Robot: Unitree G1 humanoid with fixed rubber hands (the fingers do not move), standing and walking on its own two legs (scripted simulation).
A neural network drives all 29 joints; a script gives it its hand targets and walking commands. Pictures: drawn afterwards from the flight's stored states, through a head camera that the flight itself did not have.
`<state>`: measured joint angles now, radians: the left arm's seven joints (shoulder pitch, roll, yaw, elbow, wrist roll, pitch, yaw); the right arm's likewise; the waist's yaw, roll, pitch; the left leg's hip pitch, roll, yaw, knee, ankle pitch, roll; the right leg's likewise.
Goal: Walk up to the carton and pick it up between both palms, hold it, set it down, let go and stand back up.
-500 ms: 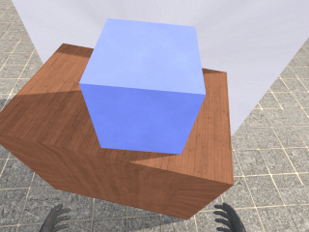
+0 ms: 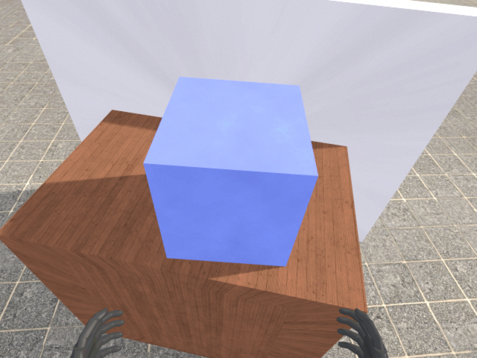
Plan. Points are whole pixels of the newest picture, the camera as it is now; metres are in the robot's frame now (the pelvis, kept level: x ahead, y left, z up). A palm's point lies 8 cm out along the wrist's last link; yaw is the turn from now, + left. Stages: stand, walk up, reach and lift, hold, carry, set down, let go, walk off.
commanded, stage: reach and lift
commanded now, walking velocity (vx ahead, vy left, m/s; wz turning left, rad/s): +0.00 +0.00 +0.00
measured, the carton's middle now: (232, 172) +0.50 +0.04 +0.03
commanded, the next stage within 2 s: none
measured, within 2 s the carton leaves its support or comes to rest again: neither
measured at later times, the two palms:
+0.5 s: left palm (80, 328) +0.19 +0.27 -0.03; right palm (369, 327) +0.20 -0.20 -0.02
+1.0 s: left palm (96, 263) +0.28 +0.26 +0.03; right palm (374, 275) +0.27 -0.21 +0.03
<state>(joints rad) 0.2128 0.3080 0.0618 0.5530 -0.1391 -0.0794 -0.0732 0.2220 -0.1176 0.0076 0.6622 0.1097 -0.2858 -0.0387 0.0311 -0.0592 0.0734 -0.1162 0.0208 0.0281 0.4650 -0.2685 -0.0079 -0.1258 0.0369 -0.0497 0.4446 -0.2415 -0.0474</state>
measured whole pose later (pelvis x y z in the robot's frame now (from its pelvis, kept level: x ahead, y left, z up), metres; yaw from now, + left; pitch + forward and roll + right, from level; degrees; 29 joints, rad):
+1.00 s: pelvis +0.00 +0.02 +0.00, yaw -1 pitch -2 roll +0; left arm -0.08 0.36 -0.02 0.43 -0.33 -0.03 -0.05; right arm -0.05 -0.22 -0.02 0.42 0.31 -0.06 -0.07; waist 0.02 -0.02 0.03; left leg -0.13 0.00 0.05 0.41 -0.24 0.02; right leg -0.14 0.02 -0.03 0.38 -0.20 -0.02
